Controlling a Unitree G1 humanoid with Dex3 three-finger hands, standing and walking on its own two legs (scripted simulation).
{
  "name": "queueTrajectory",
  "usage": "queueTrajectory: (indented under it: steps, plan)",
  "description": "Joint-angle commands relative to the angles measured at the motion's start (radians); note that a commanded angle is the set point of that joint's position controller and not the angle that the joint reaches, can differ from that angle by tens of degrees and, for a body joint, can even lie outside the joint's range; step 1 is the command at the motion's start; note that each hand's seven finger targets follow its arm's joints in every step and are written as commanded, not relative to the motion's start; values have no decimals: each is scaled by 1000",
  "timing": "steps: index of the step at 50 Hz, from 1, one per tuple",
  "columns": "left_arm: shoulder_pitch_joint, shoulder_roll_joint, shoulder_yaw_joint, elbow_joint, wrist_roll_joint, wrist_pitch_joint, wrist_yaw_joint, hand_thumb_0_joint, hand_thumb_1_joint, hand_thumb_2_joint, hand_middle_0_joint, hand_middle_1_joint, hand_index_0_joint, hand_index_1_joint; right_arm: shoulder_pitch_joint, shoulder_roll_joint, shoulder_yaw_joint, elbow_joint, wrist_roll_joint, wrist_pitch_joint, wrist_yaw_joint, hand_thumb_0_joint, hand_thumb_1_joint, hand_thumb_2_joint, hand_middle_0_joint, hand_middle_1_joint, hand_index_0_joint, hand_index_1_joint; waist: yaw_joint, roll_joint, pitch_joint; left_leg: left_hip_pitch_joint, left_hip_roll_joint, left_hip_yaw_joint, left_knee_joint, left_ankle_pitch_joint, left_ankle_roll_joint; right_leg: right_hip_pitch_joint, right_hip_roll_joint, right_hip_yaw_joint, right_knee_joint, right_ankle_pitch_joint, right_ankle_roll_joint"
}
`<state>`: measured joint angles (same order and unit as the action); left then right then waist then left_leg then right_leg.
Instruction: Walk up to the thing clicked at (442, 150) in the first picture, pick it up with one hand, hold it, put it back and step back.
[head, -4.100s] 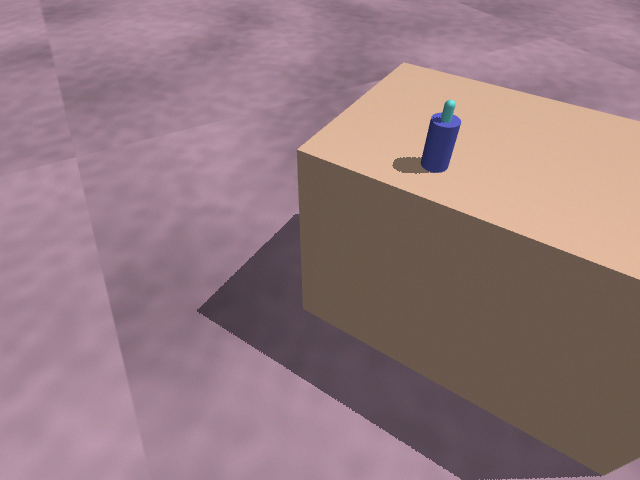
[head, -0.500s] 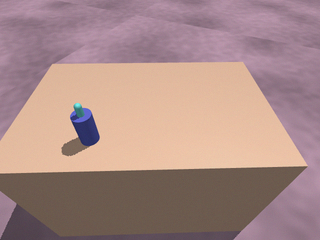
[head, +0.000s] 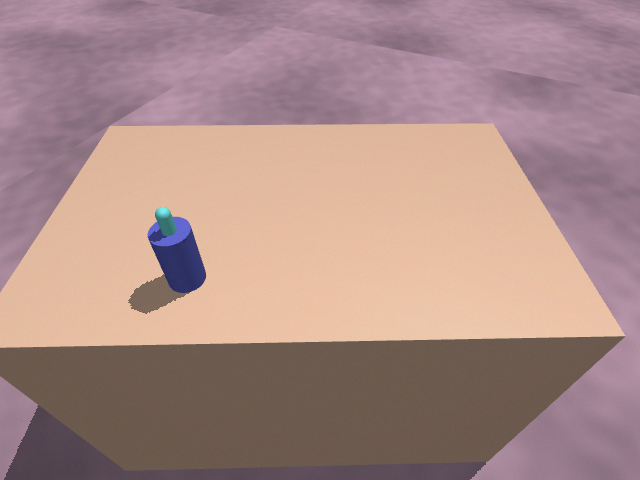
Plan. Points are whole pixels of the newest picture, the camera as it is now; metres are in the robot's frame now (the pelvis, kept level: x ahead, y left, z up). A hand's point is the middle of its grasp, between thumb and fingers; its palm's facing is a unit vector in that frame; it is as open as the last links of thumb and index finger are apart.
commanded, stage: walk up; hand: left
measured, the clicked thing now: (175, 246) +0.49 +0.25 +0.00
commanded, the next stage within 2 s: stand in 0.26 s
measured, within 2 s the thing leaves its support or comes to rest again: neither
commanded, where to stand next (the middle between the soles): +0.06 +0.01 m, yaw +3 degrees
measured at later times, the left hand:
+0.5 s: hand out of the picture +0.08 +0.25 -0.16, palm faces -0.04 -0.94 -0.33, open 7.4 cm
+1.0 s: hand out of the picture +0.04 +0.25 -0.16, palm faces -0.03 -0.94 -0.33, open 7.4 cm
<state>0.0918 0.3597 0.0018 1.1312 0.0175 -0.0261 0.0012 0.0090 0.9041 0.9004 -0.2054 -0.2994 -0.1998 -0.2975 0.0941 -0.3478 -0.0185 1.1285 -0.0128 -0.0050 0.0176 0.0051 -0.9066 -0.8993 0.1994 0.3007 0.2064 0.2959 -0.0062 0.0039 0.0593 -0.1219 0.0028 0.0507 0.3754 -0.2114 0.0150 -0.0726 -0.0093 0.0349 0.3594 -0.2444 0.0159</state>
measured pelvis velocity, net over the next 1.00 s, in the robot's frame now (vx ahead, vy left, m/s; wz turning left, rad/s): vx -0.02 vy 0.00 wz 0.02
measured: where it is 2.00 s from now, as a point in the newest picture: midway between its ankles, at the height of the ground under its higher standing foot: outside the picture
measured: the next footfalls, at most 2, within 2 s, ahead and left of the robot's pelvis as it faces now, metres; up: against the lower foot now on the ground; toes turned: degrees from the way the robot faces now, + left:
none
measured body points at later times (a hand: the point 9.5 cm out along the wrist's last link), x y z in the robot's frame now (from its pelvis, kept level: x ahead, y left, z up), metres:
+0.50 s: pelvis -0.01 +0.00 +0.00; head +0.00 +0.01 +0.45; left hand +0.08 +0.30 -0.13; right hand +0.08 -0.30 -0.12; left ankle +0.00 +0.11 -0.75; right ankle -0.03 -0.13 -0.75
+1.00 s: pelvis -0.02 +0.00 +0.00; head -0.01 +0.00 +0.45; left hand +0.04 +0.30 -0.13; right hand +0.06 -0.30 -0.13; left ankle +0.00 +0.11 -0.75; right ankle -0.03 -0.13 -0.75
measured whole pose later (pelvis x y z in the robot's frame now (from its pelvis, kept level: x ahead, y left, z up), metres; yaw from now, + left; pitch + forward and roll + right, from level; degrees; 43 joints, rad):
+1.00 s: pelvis -0.02 +0.00 +0.00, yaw +1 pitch -2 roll +0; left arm 0.13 0.35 -0.01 1.14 0.02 -0.01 -0.01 0.01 0.90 0.90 -0.20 -0.30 -0.20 -0.30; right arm 0.10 -0.34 -0.01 1.16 -0.01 -0.01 0.01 0.00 -0.91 -0.90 0.20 0.30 0.21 0.30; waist -0.01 0.00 0.05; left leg -0.13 0.00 0.03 0.31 -0.14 0.01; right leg -0.08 -0.01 0.01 0.29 -0.18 0.02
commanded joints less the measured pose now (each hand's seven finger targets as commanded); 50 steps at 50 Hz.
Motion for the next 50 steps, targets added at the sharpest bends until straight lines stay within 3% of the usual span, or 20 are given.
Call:
queueTrajectory:
  steps: [1,12,13,16,23,26,34,43,44,50]
  plan:
    - [-54,214,42,-68,-3,-19,18,0,900,900,-200,-300,-200,-300,-53,-222,-48,-72,4,-20,-14,0,-900,-900,200,300,200,300,-2,-1,-88,55,120,-104,-52,201,33,-29,-90,58,-43,229,-40]
    - [-41,209,40,-64,-3,-19,20,0,900,900,-200,-300,-200,-300,-52,-215,-52,-72,4,-17,-13,0,-900,-900,200,300,200,300,-4,2,-86,60,119,-111,-57,200,33,-28,-89,55,-47,233,-37]
    - [-43,193,31,-63,-14,-15,20,0,900,900,-200,-300,-200,-300,-70,-201,-38,-76,9,-23,-18,0,-900,-900,200,300,200,300,-4,-26,-71,65,143,-127,-72,316,25,-36,-112,62,-59,308,-32]
    - [-32,192,34,-66,-14,-10,18,0,900,900,-200,-300,-200,-300,-66,-218,-40,-70,9,-29,-24,0,-900,-900,200,300,200,300,-2,9,-115,116,147,-117,-60,395,17,-14,-112,54,-55,349,-27]
    - [-38,194,33,-59,-10,-3,15,0,900,900,-200,-300,-200,-300,-73,-214,-33,-61,8,-27,-25,0,-900,-900,200,300,200,300,-4,19,-98,67,137,-119,-108,217,8,-6,-114,61,-96,203,-26]
    - [-28,197,31,-58,-9,-6,12,0,900,900,-200,-300,-200,-300,-73,-210,-31,-55,9,-29,-24,0,-900,-900,200,300,200,300,-1,-2,-110,86,140,-123,-105,244,8,-10,-117,62,-102,223,-28]
    - [-25,194,30,-54,-8,-7,10,0,900,900,-200,-300,-200,-300,-61,-210,-31,-44,5,-27,-21,0,-900,-900,200,300,200,300,-7,-14,-65,48,134,-129,-125,127,8,-45,-118,67,-126,130,-28]
    - [-2,188,27,-56,-7,-8,8,0,900,900,-200,-300,-200,-300,-57,-210,-31,-39,4,-30,-19,0,-900,-900,200,300,200,300,-1,2,-64,43,135,-137,-125,105,7,-60,-117,67,-125,109,-32]
    - [-10,198,29,-59,-4,-8,9,0,900,900,-200,-300,-200,-300,-59,-208,-32,-42,5,-29,-19,0,-900,-900,200,300,200,300,-3,-16,-82,52,136,-136,-115,139,10,-48,-121,67,-119,129,-35]
    - [6,191,27,-54,-10,-8,8,0,900,900,-200,-300,-200,-300,-40,-212,-29,-35,4,-28,-18,0,-900,-900,200,300,200,300,-4,1,-58,27,128,-137,-125,92,8,-56,-120,70,-125,100,-35]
